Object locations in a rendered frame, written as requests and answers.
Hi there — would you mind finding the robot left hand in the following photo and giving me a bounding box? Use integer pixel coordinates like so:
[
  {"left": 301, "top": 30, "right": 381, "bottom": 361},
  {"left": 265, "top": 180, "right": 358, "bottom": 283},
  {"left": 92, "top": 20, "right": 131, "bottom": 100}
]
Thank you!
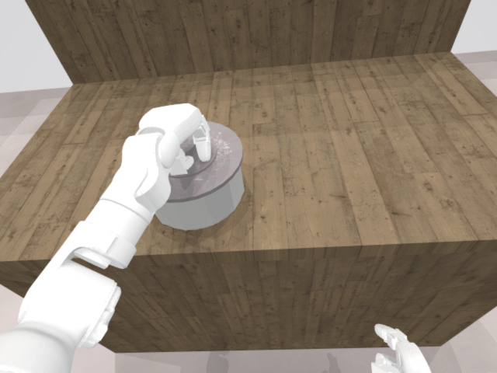
[{"left": 139, "top": 103, "right": 211, "bottom": 176}]

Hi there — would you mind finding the table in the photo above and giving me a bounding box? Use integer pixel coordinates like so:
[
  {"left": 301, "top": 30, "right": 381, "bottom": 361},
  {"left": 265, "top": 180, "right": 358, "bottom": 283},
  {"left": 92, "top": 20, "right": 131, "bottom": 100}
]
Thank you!
[{"left": 0, "top": 0, "right": 497, "bottom": 353}]

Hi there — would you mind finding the knob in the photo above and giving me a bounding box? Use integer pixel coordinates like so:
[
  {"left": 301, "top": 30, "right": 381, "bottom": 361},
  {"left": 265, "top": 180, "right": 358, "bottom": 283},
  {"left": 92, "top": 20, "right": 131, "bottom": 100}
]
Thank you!
[{"left": 180, "top": 137, "right": 196, "bottom": 156}]

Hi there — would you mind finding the left robot upper arm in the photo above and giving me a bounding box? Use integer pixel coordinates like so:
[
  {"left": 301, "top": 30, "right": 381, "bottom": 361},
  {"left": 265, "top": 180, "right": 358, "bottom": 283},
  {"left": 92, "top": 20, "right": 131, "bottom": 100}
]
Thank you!
[{"left": 0, "top": 259, "right": 121, "bottom": 373}]

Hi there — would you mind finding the robot left forearm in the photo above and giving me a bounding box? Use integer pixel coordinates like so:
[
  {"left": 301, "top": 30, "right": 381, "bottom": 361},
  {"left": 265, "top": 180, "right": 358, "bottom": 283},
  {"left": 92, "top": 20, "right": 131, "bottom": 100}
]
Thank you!
[{"left": 18, "top": 123, "right": 180, "bottom": 323}]

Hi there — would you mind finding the lid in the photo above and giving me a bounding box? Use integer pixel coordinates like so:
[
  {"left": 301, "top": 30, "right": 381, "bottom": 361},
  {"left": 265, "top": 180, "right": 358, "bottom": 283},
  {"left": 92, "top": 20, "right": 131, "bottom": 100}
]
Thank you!
[{"left": 166, "top": 121, "right": 243, "bottom": 203}]

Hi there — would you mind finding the pot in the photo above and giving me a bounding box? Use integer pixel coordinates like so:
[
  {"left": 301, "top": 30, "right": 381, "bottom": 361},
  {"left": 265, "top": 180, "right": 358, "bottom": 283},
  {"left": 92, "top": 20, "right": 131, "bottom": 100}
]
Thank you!
[{"left": 155, "top": 166, "right": 245, "bottom": 231}]

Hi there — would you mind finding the robot right hand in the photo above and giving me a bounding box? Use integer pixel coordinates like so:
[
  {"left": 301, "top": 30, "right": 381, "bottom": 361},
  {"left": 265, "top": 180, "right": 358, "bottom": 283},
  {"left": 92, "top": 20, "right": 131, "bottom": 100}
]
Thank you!
[{"left": 371, "top": 324, "right": 431, "bottom": 373}]

